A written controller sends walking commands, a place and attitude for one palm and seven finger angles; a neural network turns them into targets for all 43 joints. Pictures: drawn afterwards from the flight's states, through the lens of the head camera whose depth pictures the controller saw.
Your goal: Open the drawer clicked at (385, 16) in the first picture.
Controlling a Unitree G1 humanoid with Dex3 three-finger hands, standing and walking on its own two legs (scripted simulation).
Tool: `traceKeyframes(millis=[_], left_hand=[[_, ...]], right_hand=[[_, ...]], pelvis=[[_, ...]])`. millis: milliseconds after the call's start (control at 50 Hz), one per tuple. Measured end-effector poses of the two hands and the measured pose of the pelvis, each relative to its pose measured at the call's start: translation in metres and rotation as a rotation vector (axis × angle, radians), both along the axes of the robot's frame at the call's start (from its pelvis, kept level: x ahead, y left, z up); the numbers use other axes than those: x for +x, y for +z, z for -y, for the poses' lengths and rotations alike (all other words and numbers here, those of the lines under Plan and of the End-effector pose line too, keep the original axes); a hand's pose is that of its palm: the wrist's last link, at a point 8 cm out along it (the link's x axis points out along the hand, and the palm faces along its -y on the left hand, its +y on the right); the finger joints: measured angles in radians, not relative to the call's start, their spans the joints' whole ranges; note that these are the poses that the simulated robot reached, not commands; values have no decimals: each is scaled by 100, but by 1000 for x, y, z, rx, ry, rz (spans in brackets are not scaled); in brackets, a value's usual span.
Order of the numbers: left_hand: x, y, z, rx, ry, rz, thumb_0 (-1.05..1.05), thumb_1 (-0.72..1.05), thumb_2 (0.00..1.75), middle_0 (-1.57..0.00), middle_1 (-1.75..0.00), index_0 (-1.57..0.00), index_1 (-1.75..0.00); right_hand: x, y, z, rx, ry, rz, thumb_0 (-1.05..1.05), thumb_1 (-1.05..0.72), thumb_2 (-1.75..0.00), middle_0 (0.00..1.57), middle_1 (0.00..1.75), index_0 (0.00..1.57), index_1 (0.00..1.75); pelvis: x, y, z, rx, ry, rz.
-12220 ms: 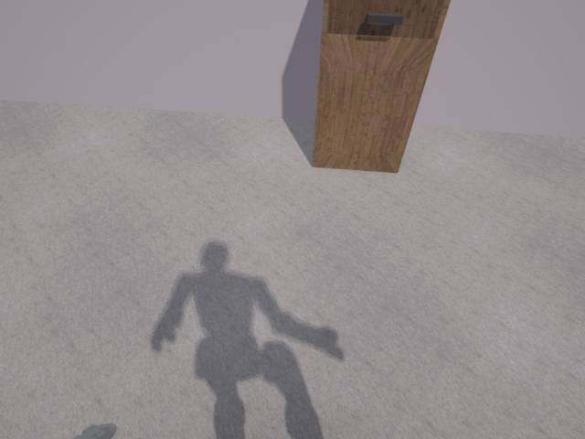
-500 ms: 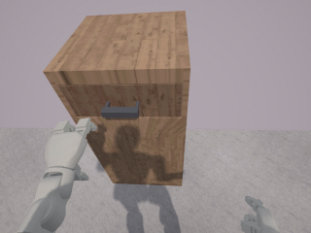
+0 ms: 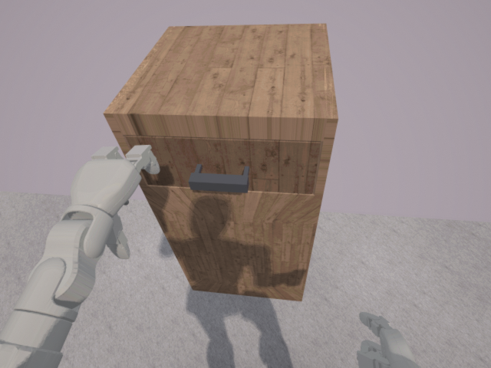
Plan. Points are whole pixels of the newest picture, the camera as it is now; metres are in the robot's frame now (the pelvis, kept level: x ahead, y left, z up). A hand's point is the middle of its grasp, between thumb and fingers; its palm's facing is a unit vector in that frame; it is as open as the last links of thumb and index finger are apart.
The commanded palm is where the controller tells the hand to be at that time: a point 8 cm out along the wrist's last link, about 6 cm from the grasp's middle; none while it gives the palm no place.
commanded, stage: raise the hand with hooked fingers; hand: left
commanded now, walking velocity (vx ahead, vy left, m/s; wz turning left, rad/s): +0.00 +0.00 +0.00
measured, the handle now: (220, 175) +0.49 +0.14 +0.00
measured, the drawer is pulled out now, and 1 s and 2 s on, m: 0.00 0.00 0.00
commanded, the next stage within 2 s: move the hooked fingers above the handle in 0.22 s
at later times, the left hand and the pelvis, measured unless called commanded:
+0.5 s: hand (141, 209) +0.31 +0.22 +0.10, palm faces +0.04 -0.06 -1.00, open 13.9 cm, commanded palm +0.30 +0.23 +0.16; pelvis -0.01 -0.01 +0.00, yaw +1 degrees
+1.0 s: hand (177, 194) +0.36 +0.18 +0.08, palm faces +0.02 -0.04 -1.00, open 13.8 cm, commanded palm +0.35 +0.19 +0.15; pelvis -0.01 -0.03 +0.00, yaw +0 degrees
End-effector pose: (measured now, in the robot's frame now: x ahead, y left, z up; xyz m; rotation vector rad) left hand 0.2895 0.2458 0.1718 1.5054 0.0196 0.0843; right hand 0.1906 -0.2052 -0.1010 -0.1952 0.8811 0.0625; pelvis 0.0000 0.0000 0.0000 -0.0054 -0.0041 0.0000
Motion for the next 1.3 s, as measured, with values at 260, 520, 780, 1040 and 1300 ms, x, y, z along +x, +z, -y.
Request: traceKeyframes(millis=[260,520,780,1040,1300], left_hand=[[-9,-3,-5,6,-24,64,0,-49,30,-32,-120,-32,-120],[2,-15,24,12,-63,0,0,-50,30,-32,-120,-32,-120],[33,-19,40,27,-39,-14,0,-49,30,-32,-120,-32,-120],[57,-36,62,33,-71,-20,0,-49,30,-32,-120,-32,-120],[87,-44,75,39,-73,-58,0,-49,30,-32,-120,-32,-120]], right_hand=[[-25,-12,15,-31,-21,-86,1,-91,-90,20,30,20,30],[-7,-3,12,-9,-8,1,1,-91,-90,20,30,20,30],[-28,-10,45,-34,-81,-48,1,-91,-90,20,30,20,30],[-52,-22,73,-72,-151,-113,1,-91,-90,20,30,20,30],[-52,-25,75,-70,-177,-121,1,-91,-90,20,30,20,30]], pelvis=[[-3,0,-2,1,5,-13],[-10,-1,10,9,9,-12],[-9,-1,26,18,-3,-39],[-7,-4,35,26,-10,-73],[-1,-6,37,27,-9,-103]])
